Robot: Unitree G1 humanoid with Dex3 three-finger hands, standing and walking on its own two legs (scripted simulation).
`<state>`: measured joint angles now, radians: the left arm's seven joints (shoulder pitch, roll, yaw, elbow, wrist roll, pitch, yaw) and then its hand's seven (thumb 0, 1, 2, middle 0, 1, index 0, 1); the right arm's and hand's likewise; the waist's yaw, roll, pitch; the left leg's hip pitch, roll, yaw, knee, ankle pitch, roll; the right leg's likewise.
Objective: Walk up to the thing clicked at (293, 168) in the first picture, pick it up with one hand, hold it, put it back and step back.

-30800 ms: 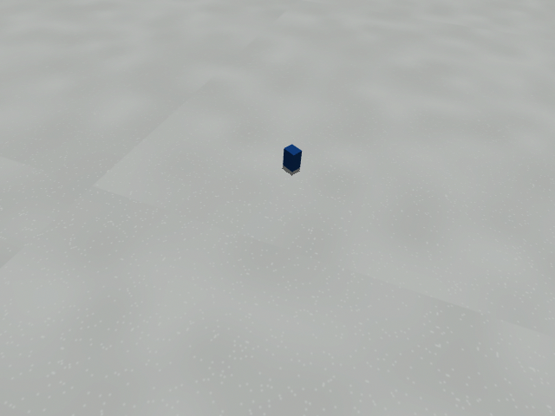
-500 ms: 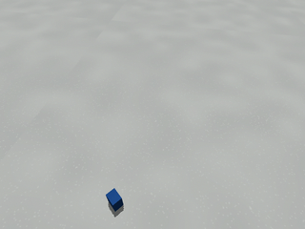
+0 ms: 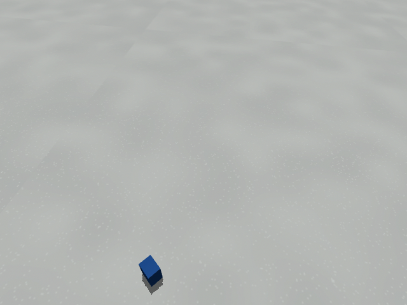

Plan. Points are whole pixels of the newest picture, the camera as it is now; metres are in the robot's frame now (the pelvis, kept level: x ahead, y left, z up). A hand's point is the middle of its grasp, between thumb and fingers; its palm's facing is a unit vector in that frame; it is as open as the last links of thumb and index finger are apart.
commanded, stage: stand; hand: left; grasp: from the side
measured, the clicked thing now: (151, 270) +0.43 +0.22 -0.72
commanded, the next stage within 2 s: step back in 0.14 s
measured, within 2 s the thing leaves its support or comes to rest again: neither
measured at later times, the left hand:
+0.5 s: hand out of the picture +0.03 +0.26 -0.17, palm faces -0.04 -0.91 -0.41, open 7.4 cm
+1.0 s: hand out of the picture -0.06 +0.30 -0.18, palm faces -0.03 -0.93 -0.37, open 7.4 cm
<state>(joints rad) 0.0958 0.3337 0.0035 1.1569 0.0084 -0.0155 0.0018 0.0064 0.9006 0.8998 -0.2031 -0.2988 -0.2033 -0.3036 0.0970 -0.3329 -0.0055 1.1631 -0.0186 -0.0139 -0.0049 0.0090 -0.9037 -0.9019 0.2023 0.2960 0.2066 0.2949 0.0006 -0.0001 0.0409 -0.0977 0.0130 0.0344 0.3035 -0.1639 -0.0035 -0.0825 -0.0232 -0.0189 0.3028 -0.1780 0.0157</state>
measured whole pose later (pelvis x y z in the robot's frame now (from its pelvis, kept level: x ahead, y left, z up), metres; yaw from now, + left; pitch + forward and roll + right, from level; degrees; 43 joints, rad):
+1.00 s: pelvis -0.16 +0.03 -0.02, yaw -2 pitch -1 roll -1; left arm 0.14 0.39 0.08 0.87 0.01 0.06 0.02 0.01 0.90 0.90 -0.20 -0.30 -0.20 -0.30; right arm 0.13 -0.35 -0.05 0.89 -0.03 0.03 -0.02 0.01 -0.90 -0.90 0.21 0.30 0.21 0.30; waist 0.01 -0.03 0.19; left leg -0.28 0.00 0.03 0.58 -0.28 0.04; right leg -0.39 0.09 0.14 1.04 -0.48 0.03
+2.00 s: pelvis -0.47 +0.00 -0.03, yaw -7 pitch -3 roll +2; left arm 0.24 0.36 0.07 0.85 0.04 0.06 -0.03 0.01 0.90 0.90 -0.20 -0.30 -0.20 -0.30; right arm 0.13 -0.40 -0.06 0.84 -0.02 0.07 -0.03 0.01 -0.90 -0.90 0.20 0.30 0.21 0.30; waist 0.05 0.02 0.14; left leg -0.53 -0.05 -0.09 0.96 -0.45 -0.01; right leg -0.26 0.00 0.06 0.70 -0.38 -0.02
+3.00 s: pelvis -0.64 +0.00 -0.02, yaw -2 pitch -2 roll +0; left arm 0.22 0.42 0.05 0.98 0.02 -0.01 -0.01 0.01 0.90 0.90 -0.20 -0.30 -0.20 -0.30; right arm 0.24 -0.34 -0.06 0.97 -0.05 -0.03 0.02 0.01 -0.90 -0.90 0.20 0.30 0.21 0.30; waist 0.01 -0.03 0.08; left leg -0.24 0.00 0.01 0.55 -0.28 0.01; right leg -0.33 -0.03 0.01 0.84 -0.51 -0.03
